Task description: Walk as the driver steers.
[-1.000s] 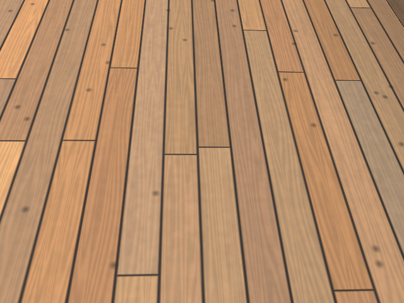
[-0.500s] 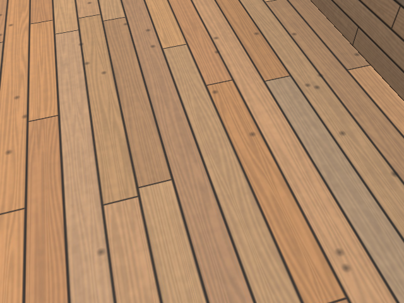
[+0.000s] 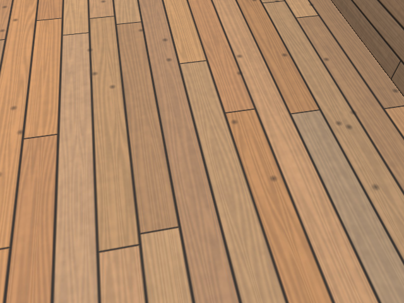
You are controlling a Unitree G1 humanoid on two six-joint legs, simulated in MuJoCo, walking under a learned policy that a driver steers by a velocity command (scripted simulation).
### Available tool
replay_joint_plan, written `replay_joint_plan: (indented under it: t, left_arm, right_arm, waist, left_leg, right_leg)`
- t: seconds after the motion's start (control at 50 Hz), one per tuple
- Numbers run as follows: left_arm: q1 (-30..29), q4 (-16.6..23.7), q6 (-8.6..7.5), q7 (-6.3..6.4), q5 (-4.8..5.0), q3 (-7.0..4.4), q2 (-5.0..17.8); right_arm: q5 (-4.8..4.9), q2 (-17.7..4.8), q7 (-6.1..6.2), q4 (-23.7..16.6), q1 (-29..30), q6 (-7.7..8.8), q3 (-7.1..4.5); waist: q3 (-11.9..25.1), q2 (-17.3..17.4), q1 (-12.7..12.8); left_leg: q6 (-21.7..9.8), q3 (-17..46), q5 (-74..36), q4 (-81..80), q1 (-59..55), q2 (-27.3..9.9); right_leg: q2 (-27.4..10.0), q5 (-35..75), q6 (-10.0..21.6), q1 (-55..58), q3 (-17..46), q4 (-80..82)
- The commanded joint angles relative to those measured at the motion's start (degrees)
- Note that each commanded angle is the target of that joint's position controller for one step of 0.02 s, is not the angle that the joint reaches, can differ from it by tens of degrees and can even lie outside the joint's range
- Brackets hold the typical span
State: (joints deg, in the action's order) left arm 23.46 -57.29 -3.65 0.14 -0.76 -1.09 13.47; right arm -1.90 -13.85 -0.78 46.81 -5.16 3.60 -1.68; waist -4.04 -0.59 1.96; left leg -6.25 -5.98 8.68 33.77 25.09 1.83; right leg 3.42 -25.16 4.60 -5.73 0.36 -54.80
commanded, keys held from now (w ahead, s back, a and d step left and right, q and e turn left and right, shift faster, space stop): w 0.02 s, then w+q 0.98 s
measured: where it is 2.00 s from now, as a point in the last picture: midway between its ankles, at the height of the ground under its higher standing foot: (114, 172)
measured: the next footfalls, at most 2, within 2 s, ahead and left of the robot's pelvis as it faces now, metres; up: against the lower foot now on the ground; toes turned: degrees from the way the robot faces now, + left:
right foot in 0.46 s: +0.43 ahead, -0.10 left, +0.00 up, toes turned +11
left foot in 0.98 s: +0.60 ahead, +0.20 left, +0.00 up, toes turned +35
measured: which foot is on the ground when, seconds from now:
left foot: down 0.00-0.46, up 0.48-0.96, down 0.98-1.00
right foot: up 0.00-0.44, down 0.46-1.00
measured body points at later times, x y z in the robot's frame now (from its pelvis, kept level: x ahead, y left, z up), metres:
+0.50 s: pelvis +0.28 -0.03 +0.00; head +0.31 -0.03 +0.45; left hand +0.45 +0.24 -0.08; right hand +0.29 -0.30 -0.14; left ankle +0.11 +0.06 -0.69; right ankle +0.39 -0.10 -0.72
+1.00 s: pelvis +0.51 +0.07 +0.00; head +0.54 +0.10 +0.44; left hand +0.34 +0.28 -0.15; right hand +0.81 -0.02 -0.09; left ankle +0.56 +0.17 -0.72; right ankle +0.40 -0.11 -0.71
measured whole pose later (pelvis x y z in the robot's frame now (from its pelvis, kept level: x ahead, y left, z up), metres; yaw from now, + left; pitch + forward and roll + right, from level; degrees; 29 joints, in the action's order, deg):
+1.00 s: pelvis +0.51 +0.07 +0.00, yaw +31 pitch +1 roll -1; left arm 23.8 -54.2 -3.1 0.9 -1.4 -2.8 13.7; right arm -2.9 -13.7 -3.6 42.4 -0.2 0.9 -2.5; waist -3.7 0.0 3.1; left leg -8.8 -6.6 9.8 33.6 26.6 1.4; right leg -5.9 -26.2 -1.9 2.0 -18.1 -31.6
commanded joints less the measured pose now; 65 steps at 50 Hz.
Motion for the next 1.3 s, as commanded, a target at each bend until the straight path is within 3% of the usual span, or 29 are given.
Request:
replay_joint_plan:
  t: [0.02, 0.06, 0.12, 0.2, 0.34, 0.4, 0.42, 0.44, 0.46, 0.48, 0.5, 0.52, 0.54, 0.58, 0.68, 0.8, 0.88, 0.94, 0.96, 0.98, 1.0, 1.02, 1.04, 1.06, 1.08, 1.1, 1.14, 1.2, 1.3]
  left_arm:
    - [-1.84, 5.16, -1.36, -0.40, -0.29, -1.64, 7.40]
    - [-2.45, 5.23, -0.39, -0.87, -1.48, -1.42, 5.56]
    - [-3.88, 5.93, 0.92, -1.62, -1.97, -0.97, 3.52]
    - [-14.93, 10.09, 1.21, -1.64, -1.56, -0.78, 3.95]
    - [-27.27, 15.19, 0.65, -1.29, -0.47, -0.34, 4.30]
    - [-24.38, 15.57, -0.24, -1.01, -0.27, -0.91, 6.18]
    - [-20.09, 14.49, -0.67, -0.71, -0.29, -1.37, 7.09]
    - [-12.44, 12.21, -1.44, -0.15, -0.66, -2.14, 8.58]
    - [-3.47, 11.17, -2.19, 0.73, -2.08, -3.29, 12.63]
    - [-0.74, 11.68, -1.56, 1.07, -3.12, -4.63, 18.23]
    - [-3.81, 11.91, -0.55, 0.87, -2.22, -4.33, 14.99]
    - [-8.21, 13.08, -0.40, 0.66, -1.75, -3.04, 9.44]
    - [-10.56, 13.09, -0.68, 0.45, -1.47, -2.39, 6.64]
    - [-10.26, 11.96, -1.37, 0.67, -1.21, -1.94, 5.15]
    - [-6.06, 9.64, -3.12, 0.25, -0.20, -2.54, 5.91]
    - [-3.23, 7.85, -2.82, 0.29, -0.51, -2.90, 6.69]
    - [0.00, 6.26, -1.95, 0.79, -0.52, -3.48, 8.53]
    - [0.83, 5.41, -0.57, 1.20, -0.62, -4.00, 10.72]
    - [0.84, 5.36, 0.06, 1.23, -0.58, -4.18, 11.52]
    - [0.20, 5.87, 0.60, 1.15, -0.38, -4.13, 11.72]
    - [0.66, 7.79, 0.63, 0.96, -0.76, -3.49, 9.53]
    - [0.07, 12.74, 0.06, -0.22, -0.17, -2.75, 4.66]
    - [-7.34, 14.22, -0.59, -0.37, -0.73, -3.49, 9.61]
    - [-9.69, 14.88, -1.25, -0.59, 0.15, -3.04, 8.11]
    - [-8.03, 13.73, -1.65, -0.38, 0.22, -2.80, 7.52]
    - [-7.85, 13.57, -1.01, -0.32, -0.72, -2.86, 7.30]
    - [-5.25, 12.84, 1.11, -0.56, -2.15, -2.80, 6.81]
    - [-8.63, 14.31, 2.52, -1.04, -2.12, -2.59, 5.70]
    - [-18.61, 17.11, 2.38, -1.49, -1.76, -2.19, 5.27]
  right_arm:
    - [1.34, -7.51, 0.04, 2.00, -11.15, -0.05, -2.57]
    - [1.42, -4.50, 0.14, 3.51, -9.81, 0.61, -1.54]
    - [1.75, -5.53, 0.10, 5.77, -13.26, 1.68, -1.77]
    - [1.93, -6.94, 0.30, 7.10, -16.62, 1.43, -2.30]
    - [1.16, -7.81, 0.69, 7.89, -22.52, 0.69, -2.89]
    - [0.77, -9.38, 1.34, 6.67, -20.01, 0.32, -3.62]
    - [0.79, -10.06, 1.35, 6.13, -18.57, 0.32, -3.90]
    - [1.05, -9.78, 1.05, 5.82, -17.78, 0.49, -3.89]
    - [1.74, -7.20, 0.69, 4.16, -17.41, 0.83, -3.30]
    - [3.68, -1.14, 0.74, 1.90, -22.40, 0.74, -2.15]
    - [2.22, -5.93, 1.15, 2.91, -23.57, -0.05, -2.93]
    - [1.42, -7.06, 0.98, 3.44, -20.76, -0.53, -3.34]
    - [1.23, -5.94, 0.40, 3.09, -17.71, -0.63, -3.19]
    - [0.14, -5.00, -0.58, 2.52, -15.88, -1.72, -3.29]
    - [-0.12, -3.46, -2.19, -0.54, -9.28, -3.66, -2.81]
    - [0.01, -2.11, -3.61, -5.17, 2.74, -3.29, -1.38]
    - [-0.40, -2.90, -3.96, -7.57, 7.75, -3.27, -1.16]
    - [-0.80, -4.15, -3.29, -7.29, 4.74, -3.29, -1.80]
    - [-0.80, -5.09, -2.89, -5.91, -0.44, -2.97, -2.41]
    - [-1.16, -6.54, -2.16, -2.94, -9.66, -2.39, -3.41]
    - [-1.61, -11.60, -1.12, -0.83, -18.25, -2.14, -5.17]
    - [-0.01, -17.92, -0.57, -2.58, -15.23, -2.71, -6.48]
    - [0.72, -16.95, -0.05, -3.06, -17.33, -3.51, -6.36]
    - [0.96, -14.38, 0.55, -2.11, -14.92, -3.44, -5.69]
    - [1.31, -11.12, 0.67, -1.78, -12.37, -2.95, -4.88]
    - [1.56, -9.66, 0.87, -1.90, -10.22, -2.36, -4.39]
    - [1.87, -8.21, 0.73, -2.43, -8.63, -1.23, -3.74]
    - [1.95, -9.88, 0.35, -1.54, -11.71, -0.28, -4.13]
    - [1.94, -8.66, 0.44, 0.76, -18.34, 0.19, -3.53]
  waist:
    - [5.38, 2.37, -4.26]
    - [1.60, 3.51, -0.97]
    - [1.74, 3.16, 0.12]
    - [-1.39, 2.95, -1.90]
    - [0.20, 4.71, -6.30]
    - [1.25, 5.59, -3.86]
    - [2.73, 5.58, -1.88]
    - [6.54, 2.80, 1.53]
    - [14.05, -3.01, 4.78]
    - [20.60, -15.91, 2.81]
    - [18.89, -12.62, 0.75]
    - [10.94, -5.09, -0.42]
    - [6.52, -2.07, -0.83]
    - [4.07, -5.42, -2.10]
    - [3.32, -4.55, -2.53]
    - [-0.11, -4.18, -0.62]
    - [-1.37, -4.07, 0.57]
    - [1.41, -5.29, -1.32]
    - [4.57, -5.14, -3.53]
    - [9.81, -2.93, -7.59]
    - [16.33, 3.38, -10.50]
    - [20.23, 17.12, -6.26]
    - [18.17, 6.44, -9.66]
    - [11.15, 3.93, -7.83]
    - [6.21, 0.40, -4.71]
    - [4.64, -0.02, -2.54]
    - [5.58, 0.84, -0.26]
    - [4.21, 1.28, -0.60]
    - [1.54, 3.12, -4.41]
  left_leg:
    - [-10.33, 31.02, 9.27, -20.89, -24.90, -20.45]
    - [-7.27, 22.69, 1.02, -23.64, -15.91, -14.85]
    - [-8.21, 18.35, -7.24, -25.28, -13.35, -12.51]
    - [-8.09, 16.79, -6.50, -27.53, -13.82, -10.37]
    - [-6.28, 18.79, -16.47, -20.61, -21.75, -10.32]
    - [-4.36, 21.44, -19.83, -15.95, -22.32, -11.42]
    - [-3.48, 21.71, -22.53, -12.25, -21.02, -10.91]
    - [-2.27, 19.74, -23.70, -3.07, -18.79, -7.87]
    - [-0.91, 16.21, -14.25, 11.74, -11.95, -3.57]
    - [1.17, 9.42, 18.63, 27.88, 5.89, 4.99]
    - [0.40, 10.46, 21.96, 35.56, 11.43, 1.81]
    - [0.26, 11.13, 16.50, 37.13, 12.31, -1.32]
    - [0.81, 10.77, 12.15, 35.29, 11.13, -3.27]
    - [2.07, 9.92, 9.24, 32.55, 8.73, -5.36]
    - [3.58, 8.34, 2.93, 31.05, 13.62, -6.53]
    - [3.81, 4.13, -7.39, 13.16, 12.70, -6.51]
    - [1.15, 0.18, -3.21, 5.16, 9.76, -5.18]
    - [-2.14, -2.97, 5.20, 1.95, 2.34, -0.42]
    - [-3.59, -3.35, 7.01, 0.40, -3.42, 1.99]
    - [-5.38, -2.53, 4.96, -3.92, -15.41, 3.81]
    - [-8.32, 11.60, 12.33, -6.29, -30.33, -6.11]
    - [-16.38, 44.45, 14.02, -14.48, -44.59, -21.10]
    - [-16.17, 45.15, 6.83, -18.33, -43.22, -21.31]
    - [-15.15, 35.95, -0.22, -17.58, -37.40, -20.00]
    - [-12.79, 30.11, -9.15, -18.03, -28.65, -17.11]
    - [-11.13, 25.99, -13.79, -18.44, -23.49, -13.89]
    - [-10.51, 22.44, -18.46, -19.54, -18.87, -10.99]
    - [-10.23, 21.31, -16.17, -21.73, -16.37, -8.89]
    - [-6.79, 20.19, -18.15, -23.26, -21.30, -8.27]
  right_leg:
    - [-4.77, 5.83, 1.30, -28.64, 3.84, -19.09]
    - [-7.83, 8.49, 0.15, -23.79, 2.62, -12.59]
    - [-8.59, 10.51, -2.52, -22.82, 0.53, -7.48]
    - [-9.29, 18.84, -5.96, -28.47, -1.15, 5.47]
    - [-6.04, 24.11, -6.78, -27.47, -1.00, 19.14]
    - [-4.98, 18.86, -5.21, -20.32, 0.27, 24.05]
    - [-3.86, 16.66, -4.39, -14.03, -0.13, 26.02]
    - [-3.66, 17.10, -3.02, -3.81, -0.19, 29.81]
    - [-13.43, 9.29, -0.31, 9.10, 9.22, 31.92]
    - [-28.61, 1.54, 4.74, 22.98, 32.59, 36.96]
    - [-29.37, -3.93, 6.87, 18.73, 40.38, 40.05]
    - [-26.73, -4.12, 5.77, 11.57, 31.90, 40.51]
    - [-23.65, 3.33, 4.68, 5.55, 23.19, 41.62]
    - [-19.56, 14.88, 2.54, 0.54, 12.48, 43.28]
    - [-19.18, 28.33, 3.52, 1.46, 2.12, 45.24]
    - [-17.74, 30.72, 3.05, 1.88, -7.57, 46.41]
    - [-19.61, 36.00, 2.21, 7.01, -11.00, 44.14]
    - [-19.91, 58.51, 1.21, 10.97, -14.30, 33.18]
    - [-19.73, 63.66, 1.08, 11.07, -14.99, 24.60]
    - [-18.70, 59.37, -0.17, 6.26, -16.28, 11.63]
    - [-17.02, 38.16, -2.14, -6.75, -16.23, -5.72]
    - [-4.10, -6.10, -6.03, -32.00, -11.12, -25.53]
    - [-5.15, -3.18, -5.75, -38.66, -0.80, -27.54]
    - [-8.01, 2.59, -5.07, -39.90, 0.25, -25.11]
    - [-10.13, 5.86, -4.94, -35.82, 0.41, -18.57]
    - [-11.23, 6.04, -5.26, -31.94, 1.06, -14.64]
    - [-11.11, 6.37, -6.30, -26.72, 0.90, -11.41]
    - [-10.42, 10.68, -7.55, -28.55, -0.22, -5.85]
    - [-9.89, 22.51, -7.28, -33.93, -0.85, 7.09]
Keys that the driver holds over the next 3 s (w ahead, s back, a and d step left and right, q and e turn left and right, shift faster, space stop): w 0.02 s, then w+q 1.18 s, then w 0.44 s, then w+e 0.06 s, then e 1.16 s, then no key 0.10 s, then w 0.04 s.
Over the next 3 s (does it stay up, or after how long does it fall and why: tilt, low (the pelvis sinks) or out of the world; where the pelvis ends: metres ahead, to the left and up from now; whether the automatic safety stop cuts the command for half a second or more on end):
stays up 0.91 0.40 0.02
